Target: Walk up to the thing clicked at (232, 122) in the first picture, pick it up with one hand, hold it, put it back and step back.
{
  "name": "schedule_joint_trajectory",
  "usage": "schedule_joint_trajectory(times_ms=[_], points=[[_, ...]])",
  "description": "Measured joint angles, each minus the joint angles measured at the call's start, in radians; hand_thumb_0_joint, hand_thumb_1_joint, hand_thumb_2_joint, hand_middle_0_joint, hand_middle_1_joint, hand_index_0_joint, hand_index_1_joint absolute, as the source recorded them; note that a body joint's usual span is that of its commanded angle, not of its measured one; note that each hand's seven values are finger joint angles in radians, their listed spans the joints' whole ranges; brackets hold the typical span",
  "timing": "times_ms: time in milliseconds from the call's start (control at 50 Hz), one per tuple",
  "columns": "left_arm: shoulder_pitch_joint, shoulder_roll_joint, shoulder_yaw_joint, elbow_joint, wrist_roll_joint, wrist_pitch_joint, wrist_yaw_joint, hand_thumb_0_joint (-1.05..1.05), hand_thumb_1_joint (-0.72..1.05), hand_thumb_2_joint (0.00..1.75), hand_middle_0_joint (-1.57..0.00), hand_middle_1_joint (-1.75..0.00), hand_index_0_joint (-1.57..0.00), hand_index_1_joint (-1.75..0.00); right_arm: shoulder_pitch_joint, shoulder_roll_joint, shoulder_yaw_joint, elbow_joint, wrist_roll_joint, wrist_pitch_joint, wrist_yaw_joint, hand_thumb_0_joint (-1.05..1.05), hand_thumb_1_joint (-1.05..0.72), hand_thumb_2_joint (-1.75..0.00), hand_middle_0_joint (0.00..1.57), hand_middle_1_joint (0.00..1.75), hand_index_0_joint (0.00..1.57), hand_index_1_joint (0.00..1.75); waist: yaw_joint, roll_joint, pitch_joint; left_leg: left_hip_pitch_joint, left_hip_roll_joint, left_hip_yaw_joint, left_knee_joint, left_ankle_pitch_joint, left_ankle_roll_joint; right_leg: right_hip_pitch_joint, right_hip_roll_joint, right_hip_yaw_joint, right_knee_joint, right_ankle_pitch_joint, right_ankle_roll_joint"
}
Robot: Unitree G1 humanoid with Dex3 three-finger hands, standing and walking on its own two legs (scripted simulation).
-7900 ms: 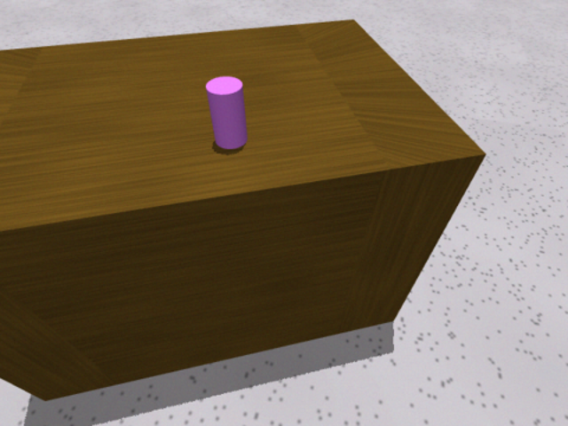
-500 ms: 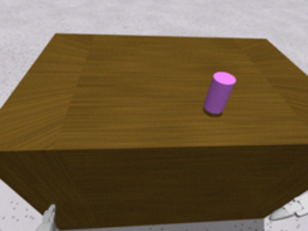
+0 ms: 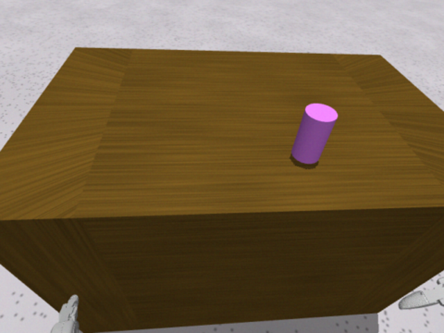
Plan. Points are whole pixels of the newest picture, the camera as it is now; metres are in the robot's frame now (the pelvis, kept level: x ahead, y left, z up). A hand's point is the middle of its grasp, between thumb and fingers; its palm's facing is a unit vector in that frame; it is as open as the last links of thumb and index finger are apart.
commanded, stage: go down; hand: right
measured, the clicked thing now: (312, 134) +0.52 -0.24 +0.08
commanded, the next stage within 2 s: none
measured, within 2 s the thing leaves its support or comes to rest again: neither
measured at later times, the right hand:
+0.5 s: hand out of the picture +0.26 -0.33 +0.18, palm faces +0.39 +0.86 -0.32, open 17.2 cm
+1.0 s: hand out of the picture +0.32 -0.37 +0.18, palm faces +0.27 +0.96 -0.12, open 17.4 cm
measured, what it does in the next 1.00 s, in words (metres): stands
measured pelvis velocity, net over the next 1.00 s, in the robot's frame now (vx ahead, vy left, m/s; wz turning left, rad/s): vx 0.01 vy -0.01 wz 0.01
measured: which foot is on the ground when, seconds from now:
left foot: down 0.00-1.00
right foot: down 0.00-1.00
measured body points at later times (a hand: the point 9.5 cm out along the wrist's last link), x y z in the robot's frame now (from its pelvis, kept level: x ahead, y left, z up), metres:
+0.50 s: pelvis +0.00 +0.00 +0.00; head -0.01 +0.01 +0.45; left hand +0.17 +0.26 -0.08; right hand +0.24 -0.37 +0.20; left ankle +0.01 +0.13 -0.74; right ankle +0.00 -0.13 -0.74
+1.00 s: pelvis +0.01 -0.01 +0.00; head +0.01 -0.01 +0.45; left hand +0.16 +0.26 -0.08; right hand +0.30 -0.42 +0.19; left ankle +0.01 +0.13 -0.74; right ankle +0.00 -0.13 -0.74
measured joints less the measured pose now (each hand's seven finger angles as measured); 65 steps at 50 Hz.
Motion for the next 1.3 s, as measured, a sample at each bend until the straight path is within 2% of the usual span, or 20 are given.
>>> schedule_joint_trajectory(times_ms=[160,260,360,440,540,660,780,980,1140,1300], points=[[-0.003,-0.012,0.011,-0.018,0.020,0.001,0.000,-0.01,-0.53,0.05,-0.06,-0.05,-0.05,-0.05,-0.024,0.013,-0.050,0.034,-0.006,-0.060,0.018,-0.01,0.50,-0.06,0.06,0.06,0.06,0.06,0.010,0.012,-0.024,-0.011,0.001,0.001,0.018,-0.014,-0.001,-0.008,0.001,0.001,0.010,-0.009,0.001],[-0.021,0.001,0.017,0.008,0.018,0.005,0.019,-0.01,-0.53,0.05,-0.06,-0.05,-0.05,-0.05,-0.088,0.002,-0.079,0.115,0.017,-0.044,0.057,-0.01,0.48,-0.05,0.06,0.05,0.06,0.06,0.016,0.022,-0.036,-0.016,-0.001,0.002,0.023,-0.018,0.000,-0.014,-0.002,0.003,0.019,-0.015,0.002],[-0.038,0.006,-0.015,0.025,0.014,0.008,0.046,-0.01,-0.53,0.04,-0.06,-0.04,-0.05,-0.05,-0.182,-0.031,-0.096,0.203,0.044,-0.013,0.116,-0.01,0.48,-0.05,0.05,0.05,0.06,0.06,0.024,0.030,-0.034,-0.023,-0.004,0.006,0.019,-0.014,0.001,-0.027,-0.004,0.007,0.024,-0.015,0.003],[-0.047,0.000,-0.050,0.032,0.009,-0.001,0.076,-0.01,-0.53,0.04,-0.05,-0.04,-0.05,-0.04,-0.301,-0.082,-0.112,0.316,0.082,0.032,0.182,-0.01,0.47,-0.05,0.06,0.05,0.06,0.05,0.030,0.033,-0.040,-0.031,-0.004,0.010,0.014,-0.009,0.002,-0.040,-0.004,0.010,0.024,-0.012,0.003],[-0.044,-0.002,-0.112,0.036,0.003,-0.021,0.107,-0.01,-0.53,0.04,-0.05,-0.04,-0.05,-0.04,-0.454,-0.156,-0.145,0.494,0.139,0.125,0.281,-0.01,0.48,-0.05,0.06,0.05,0.06,0.05,0.044,0.031,-0.059,-0.047,-0.003,0.007,0.012,-0.006,0.001,-0.056,-0.003,0.008,0.025,-0.011,0.002],[-0.020,0.004,-0.151,0.040,0.006,-0.040,0.117,-0.01,-0.53,0.04,-0.06,-0.05,-0.05,-0.05,-0.583,-0.218,-0.163,0.665,0.171,0.222,0.387,-0.02,0.49,-0.05,0.05,0.05,0.05,0.05,0.050,0.021,-0.079,-0.069,-0.002,-0.002,0.013,-0.005,-0.004,-0.076,-0.002,-0.002,0.030,-0.016,-0.003],[0.005,0.036,-0.153,0.024,0.009,-0.058,0.124,-0.01,-0.54,0.05,-0.06,-0.05,-0.05,-0.05,-0.652,-0.253,-0.176,0.753,0.177,0.256,0.439,-0.02,0.52,-0.05,0.05,0.05,0.05,0.05,0.049,0.022,-0.078,-0.089,-0.004,-0.013,0.019,-0.005,-0.007,-0.095,-0.003,-0.012,0.045,-0.024,-0.006],[0.000,0.050,-0.176,0.024,0.011,-0.074,0.144,-0.01,-0.54,0.06,-0.06,-0.05,-0.05,-0.05,-0.716,-0.278,-0.194,0.820,0.176,0.292,0.475,-0.02,0.53,-0.05,0.05,0.05,0.05,0.05,0.046,0.042,-0.088,-0.105,-0.010,-0.009,0.025,-0.007,-0.006,-0.121,-0.009,-0.008,0.070,-0.037,-0.006],[-0.013,0.031,-0.215,0.035,0.016,-0.100,0.161,-0.01,-0.55,0.06,-0.06,-0.05,-0.05,-0.06,-0.839,-0.360,-0.198,0.971,0.177,0.352,0.524,-0.02,0.53,-0.05,0.04,0.05,0.05,0.05,0.059,0.045,-0.101,-0.132,-0.009,0.001,0.034,-0.010,-0.006,-0.157,-0.008,0.002,0.089,-0.041,-0.007],[0.002,0.040,-0.233,0.019,0.019,-0.118,0.166,-0.01,-0.55,0.06,-0.06,-0.05,-0.05,-0.06,-0.954,-0.439,-0.200,1.131,0.174,0.384,0.572,-0.02,0.56,-0.06,0.04,0.05,0.04,0.06,0.078,0.039,-0.105,-0.178,-0.010,-0.003,0.051,-0.011,-0.008,-0.206,-0.009,-0.001,0.115,-0.048,-0.008]])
